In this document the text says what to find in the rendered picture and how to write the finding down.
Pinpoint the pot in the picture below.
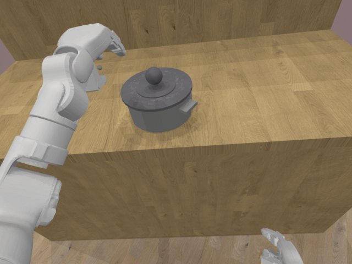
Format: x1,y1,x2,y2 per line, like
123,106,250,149
128,93,197,133

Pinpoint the left robot forearm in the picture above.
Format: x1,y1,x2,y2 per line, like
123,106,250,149
0,43,94,185

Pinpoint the robot left upper arm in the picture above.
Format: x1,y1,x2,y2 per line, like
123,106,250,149
0,166,62,264

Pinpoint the right robot hand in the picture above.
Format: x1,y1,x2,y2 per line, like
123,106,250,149
260,228,304,264

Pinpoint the left robot hand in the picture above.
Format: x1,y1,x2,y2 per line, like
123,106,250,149
57,23,126,92

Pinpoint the table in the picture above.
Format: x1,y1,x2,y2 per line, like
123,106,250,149
0,0,352,241

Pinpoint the lid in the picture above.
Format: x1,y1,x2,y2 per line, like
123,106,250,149
120,67,193,112

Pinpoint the knob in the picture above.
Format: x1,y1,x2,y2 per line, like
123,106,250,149
145,67,163,85

